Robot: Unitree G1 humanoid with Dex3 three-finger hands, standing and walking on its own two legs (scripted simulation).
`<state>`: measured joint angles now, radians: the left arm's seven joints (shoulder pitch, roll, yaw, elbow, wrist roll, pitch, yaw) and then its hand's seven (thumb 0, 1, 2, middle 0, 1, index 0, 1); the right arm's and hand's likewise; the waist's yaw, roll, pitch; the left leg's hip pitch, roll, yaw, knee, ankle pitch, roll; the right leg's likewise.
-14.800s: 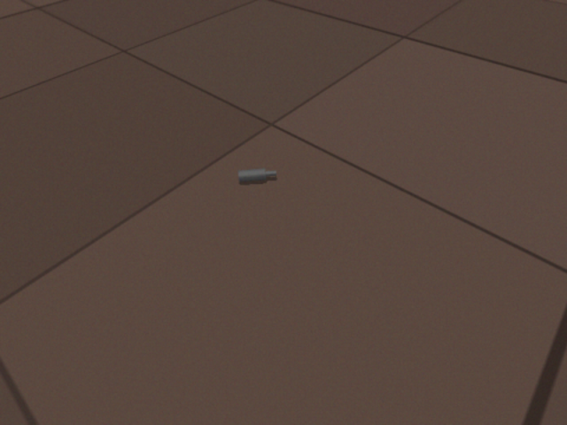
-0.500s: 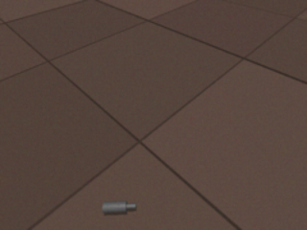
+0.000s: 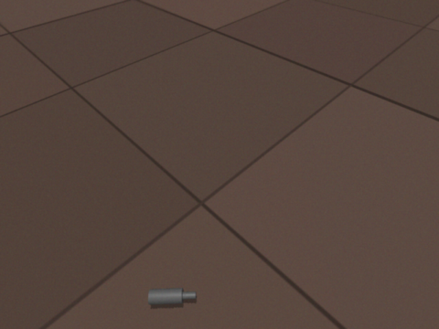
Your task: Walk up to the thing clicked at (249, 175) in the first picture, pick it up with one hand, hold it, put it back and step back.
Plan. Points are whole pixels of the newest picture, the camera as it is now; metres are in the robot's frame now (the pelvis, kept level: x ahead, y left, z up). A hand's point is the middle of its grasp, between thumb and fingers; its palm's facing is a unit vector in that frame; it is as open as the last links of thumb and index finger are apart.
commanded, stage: rise first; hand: left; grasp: from above
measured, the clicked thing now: (172, 295) +0.42 +0.23 -0.75
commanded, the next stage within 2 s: none
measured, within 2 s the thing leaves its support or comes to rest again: neither
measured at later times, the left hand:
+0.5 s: hand out of the picture +0.12 +0.26 -0.21, palm faces -0.10 -0.91 -0.40, open 13.1 cm
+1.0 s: hand out of the picture +0.14 +0.28 -0.32, palm faces -0.34 -0.75 -0.56, open 14.3 cm
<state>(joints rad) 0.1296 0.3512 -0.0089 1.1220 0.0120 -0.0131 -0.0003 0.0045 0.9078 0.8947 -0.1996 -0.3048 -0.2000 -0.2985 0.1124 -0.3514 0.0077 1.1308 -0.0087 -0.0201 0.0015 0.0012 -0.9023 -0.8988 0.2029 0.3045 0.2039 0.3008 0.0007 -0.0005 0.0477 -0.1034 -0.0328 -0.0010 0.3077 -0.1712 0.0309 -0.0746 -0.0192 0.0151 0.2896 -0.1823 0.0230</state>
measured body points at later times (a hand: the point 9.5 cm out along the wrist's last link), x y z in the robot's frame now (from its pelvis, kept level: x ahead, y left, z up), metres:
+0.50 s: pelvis -0.02 -0.01 -0.07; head +0.07 +0.00 +0.38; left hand +0.13 +0.30 -0.19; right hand +0.11 -0.27 -0.17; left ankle +0.00 +0.10 -0.75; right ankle -0.01 -0.14 -0.75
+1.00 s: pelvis -0.04 -0.01 -0.18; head +0.11 +0.01 +0.25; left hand +0.16 +0.32 -0.28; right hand +0.18 -0.26 -0.26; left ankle +0.00 +0.10 -0.75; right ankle -0.01 -0.14 -0.75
